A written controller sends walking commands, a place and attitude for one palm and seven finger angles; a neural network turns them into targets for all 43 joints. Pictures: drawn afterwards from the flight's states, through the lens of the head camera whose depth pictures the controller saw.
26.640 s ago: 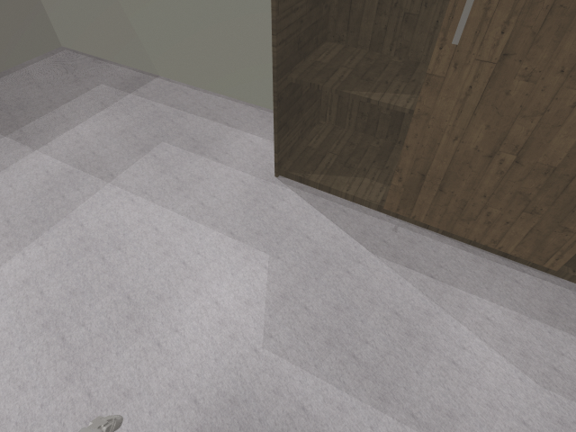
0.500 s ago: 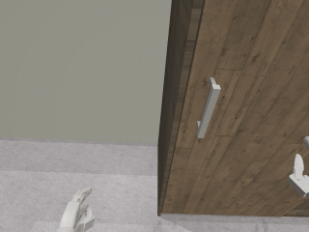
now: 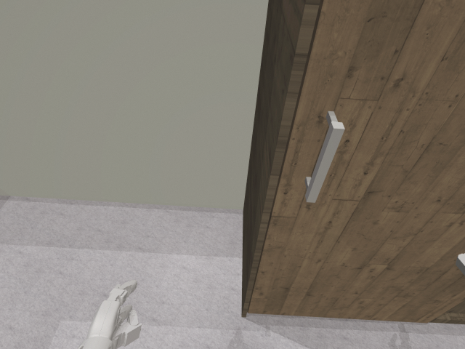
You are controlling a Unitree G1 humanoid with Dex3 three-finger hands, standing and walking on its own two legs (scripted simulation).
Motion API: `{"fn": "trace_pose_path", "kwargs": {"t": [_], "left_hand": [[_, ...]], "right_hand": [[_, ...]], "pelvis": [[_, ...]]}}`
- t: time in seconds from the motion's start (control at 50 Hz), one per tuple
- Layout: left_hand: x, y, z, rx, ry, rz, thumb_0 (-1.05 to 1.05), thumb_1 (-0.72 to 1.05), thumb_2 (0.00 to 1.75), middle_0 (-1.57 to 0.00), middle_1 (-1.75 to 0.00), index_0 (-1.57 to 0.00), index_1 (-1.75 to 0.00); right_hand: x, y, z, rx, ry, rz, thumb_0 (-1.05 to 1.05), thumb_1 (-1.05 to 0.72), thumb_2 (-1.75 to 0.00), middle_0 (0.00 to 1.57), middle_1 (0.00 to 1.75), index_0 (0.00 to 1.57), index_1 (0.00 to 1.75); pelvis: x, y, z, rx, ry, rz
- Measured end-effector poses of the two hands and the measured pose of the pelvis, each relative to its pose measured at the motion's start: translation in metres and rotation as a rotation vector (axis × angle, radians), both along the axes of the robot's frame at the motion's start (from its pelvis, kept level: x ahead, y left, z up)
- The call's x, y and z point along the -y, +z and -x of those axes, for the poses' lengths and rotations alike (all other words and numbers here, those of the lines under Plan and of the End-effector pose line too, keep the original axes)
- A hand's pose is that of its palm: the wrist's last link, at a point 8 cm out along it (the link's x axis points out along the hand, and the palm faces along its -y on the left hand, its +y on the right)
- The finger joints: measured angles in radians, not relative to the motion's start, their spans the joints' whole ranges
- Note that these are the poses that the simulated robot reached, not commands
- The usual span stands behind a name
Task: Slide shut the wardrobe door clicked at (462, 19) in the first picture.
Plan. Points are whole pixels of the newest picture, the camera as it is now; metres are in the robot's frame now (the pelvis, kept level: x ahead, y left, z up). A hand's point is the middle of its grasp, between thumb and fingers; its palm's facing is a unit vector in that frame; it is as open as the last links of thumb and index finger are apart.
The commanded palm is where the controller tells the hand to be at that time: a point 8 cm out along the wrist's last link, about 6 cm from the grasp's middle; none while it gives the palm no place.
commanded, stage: step back with the hand held close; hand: right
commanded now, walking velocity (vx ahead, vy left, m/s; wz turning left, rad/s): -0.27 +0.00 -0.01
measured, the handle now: (320, 159) +0.40 -0.15 +0.15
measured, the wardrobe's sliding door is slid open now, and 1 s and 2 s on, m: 0.00 0.00 0.00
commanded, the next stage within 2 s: stop stepping back and stand still in 1.20 s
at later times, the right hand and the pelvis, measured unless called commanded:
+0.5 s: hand out of the picture +0.14 -0.30 +0.16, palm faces +0.44 +0.78 -0.46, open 7.4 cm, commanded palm +0.08 -0.33 +0.17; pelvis -0.07 -0.03 -0.02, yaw +1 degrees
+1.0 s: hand out of the picture +0.07 -0.31 +0.16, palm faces +0.48 +0.78 -0.39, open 7.4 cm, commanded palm +0.00 -0.36 +0.17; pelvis -0.13 -0.05 -0.03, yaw -2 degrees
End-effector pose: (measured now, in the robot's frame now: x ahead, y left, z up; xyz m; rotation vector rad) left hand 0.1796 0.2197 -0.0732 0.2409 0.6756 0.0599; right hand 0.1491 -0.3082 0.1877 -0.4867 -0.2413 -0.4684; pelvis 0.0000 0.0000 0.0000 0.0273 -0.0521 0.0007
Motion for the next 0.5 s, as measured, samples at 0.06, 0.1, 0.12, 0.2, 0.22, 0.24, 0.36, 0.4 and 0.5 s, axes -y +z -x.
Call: {"fn": "trace_pose_path", "kwargs": {"t": [0.06,0.1,0.12,0.2,0.22,0.24,0.36,0.4,0.5], "left_hand": [[-0.003,0.001,0.007,-0.016,0.034,-0.009,0.01,0.91,0.89,-0.21,-0.30,-0.20,-0.30],[-0.005,0.002,0.014,-0.022,0.062,-0.016,0.01,0.91,0.89,-0.21,-0.30,-0.20,-0.30],[-0.005,0.002,0.018,-0.025,0.077,-0.020,0.01,0.91,0.89,-0.21,-0.30,-0.20,-0.30],[-0.003,0.004,0.035,-0.042,0.116,-0.037,0.01,0.91,0.89,-0.21,-0.30,-0.20,-0.30],[-0.001,0.004,0.040,-0.046,0.121,-0.041,0.01,0.91,0.89,-0.21,-0.30,-0.20,-0.30],[0.000,0.004,0.044,-0.049,0.123,-0.044,0.01,0.91,0.90,-0.21,-0.30,-0.20,-0.30],[0.013,-0.001,0.067,-0.052,0.106,-0.045,0.01,0.91,0.90,-0.21,-0.30,-0.20,-0.30],[0.018,-0.004,0.074,-0.050,0.095,-0.040,0.01,0.91,0.89,-0.21,-0.30,-0.20,-0.30],[0.027,-0.012,0.089,-0.051,0.067,-0.031,0.01,0.90,0.89,-0.21,-0.30,-0.20,-0.30]], "right_hand": [[0.001,-0.003,-0.005,-0.019,0.026,0.010,0.02,-0.89,-0.90,0.21,0.30,0.21,0.30],[0.000,-0.009,-0.008,-0.049,0.056,0.010,0.02,-0.90,-0.90,0.20,0.30,0.20,0.30],[-0.001,-0.012,-0.008,-0.065,0.072,0.010,0.02,-0.90,-0.90,0.20,0.30,0.20,0.30],[0.001,-0.017,-0.006,-0.098,0.125,0.026,0.02,-0.89,-0.90,0.21,0.30,0.21,0.30],[0.003,-0.017,-0.004,-0.096,0.133,0.034,0.02,-0.89,-0.90,0.21,0.30,0.21,0.30],[0.005,-0.016,-0.001,-0.090,0.138,0.042,0.02,-0.89,-0.90,0.21,0.30,0.21,0.30],[0.018,-0.009,0.023,-0.031,0.122,0.093,0.02,-0.89,-0.90,0.21,0.30,0.21,0.30],[0.022,-0.008,0.033,-0.015,0.106,0.101,0.02,-0.89,-0.90,0.21,0.30,0.21,0.30],[0.026,-0.011,0.056,0.015,0.072,0.092,0.02,-0.89,-0.90,0.21,0.30,0.21,0.30]], "pelvis": [[0.006,0.000,0.005,-0.021,0.016,0.003],[0.011,-0.001,0.009,-0.031,0.025,0.007],[0.013,-0.001,0.011,-0.035,0.030,0.008],[0.020,-0.002,0.020,-0.044,0.038,0.011],[0.022,-0.003,0.023,-0.045,0.038,0.011],[0.023,-0.004,0.026,-0.046,0.037,0.011],[0.030,-0.009,0.046,-0.049,0.024,0.004],[0.031,-0.012,0.052,-0.048,0.019,-0.001],[0.034,-0.016,0.066,-0.046,0.010,-0.013]]}}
